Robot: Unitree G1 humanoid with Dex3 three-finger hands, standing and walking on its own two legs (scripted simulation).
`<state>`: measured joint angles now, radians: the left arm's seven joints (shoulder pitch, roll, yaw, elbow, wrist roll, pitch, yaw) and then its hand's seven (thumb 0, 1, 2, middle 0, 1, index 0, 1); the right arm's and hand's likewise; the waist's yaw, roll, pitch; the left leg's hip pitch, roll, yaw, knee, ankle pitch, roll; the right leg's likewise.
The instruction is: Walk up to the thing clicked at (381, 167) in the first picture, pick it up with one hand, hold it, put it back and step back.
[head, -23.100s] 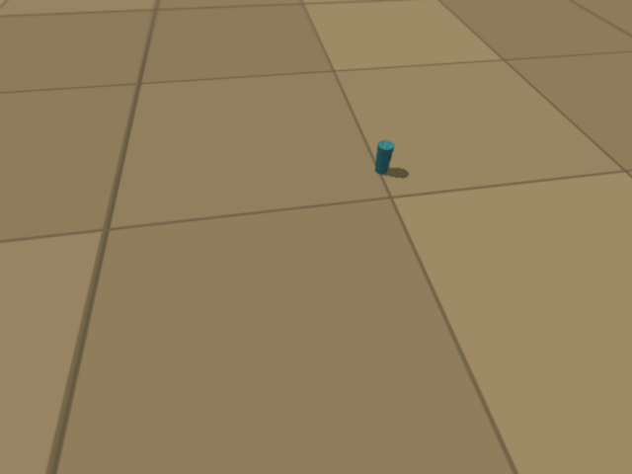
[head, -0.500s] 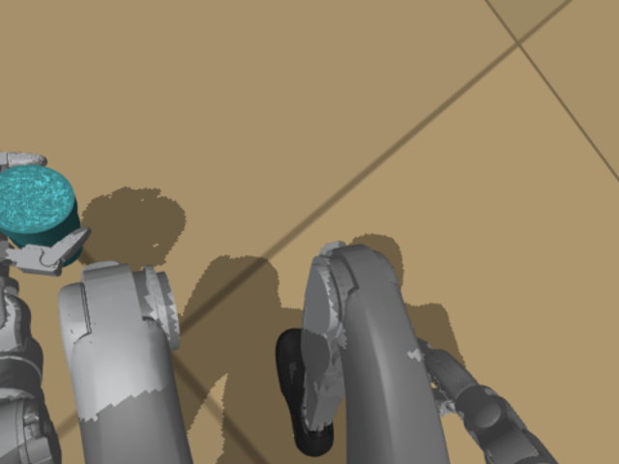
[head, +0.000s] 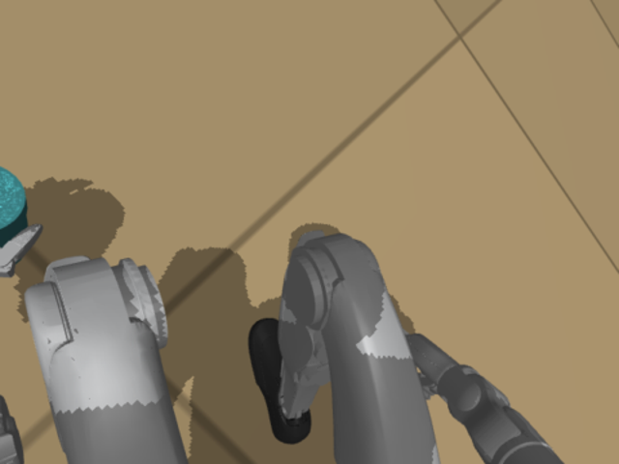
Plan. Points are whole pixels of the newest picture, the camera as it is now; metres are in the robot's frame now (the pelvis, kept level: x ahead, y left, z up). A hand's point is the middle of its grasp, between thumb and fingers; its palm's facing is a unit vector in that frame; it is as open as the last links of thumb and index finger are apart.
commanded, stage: lower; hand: left
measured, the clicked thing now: out of the picture +0.39 +0.27 -0.18
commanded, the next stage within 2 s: loosen in 0.40 s
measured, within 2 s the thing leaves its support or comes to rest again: rests again in 0.26 s
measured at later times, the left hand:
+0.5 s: hand out of the picture +0.39 +0.27 -0.17, palm faces +0.33 -0.94 -0.01, open 10.5 cm
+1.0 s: hand out of the picture +0.40 +0.27 -0.16, palm faces +0.33 -0.94 +0.01, open 13.7 cm
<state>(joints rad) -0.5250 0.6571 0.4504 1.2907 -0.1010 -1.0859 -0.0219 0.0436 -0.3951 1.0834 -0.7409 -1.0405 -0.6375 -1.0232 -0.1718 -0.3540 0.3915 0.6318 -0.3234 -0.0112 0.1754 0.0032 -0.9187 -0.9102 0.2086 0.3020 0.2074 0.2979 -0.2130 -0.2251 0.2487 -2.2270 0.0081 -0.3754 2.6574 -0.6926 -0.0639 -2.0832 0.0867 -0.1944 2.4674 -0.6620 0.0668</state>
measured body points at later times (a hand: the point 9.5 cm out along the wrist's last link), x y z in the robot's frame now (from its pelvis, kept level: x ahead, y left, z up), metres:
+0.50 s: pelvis -0.01 +0.01 +0.00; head +0.21 +0.19 +0.34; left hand +0.37 +0.32 -0.16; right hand +0.17 -0.24 -0.04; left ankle +0.08 +0.14 -0.24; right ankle +0.13 -0.12 -0.24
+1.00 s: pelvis -0.01 +0.01 +0.00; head +0.20 +0.20 +0.34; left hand +0.37 +0.32 -0.16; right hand +0.17 -0.23 -0.03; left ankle +0.08 +0.14 -0.24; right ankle +0.13 -0.12 -0.24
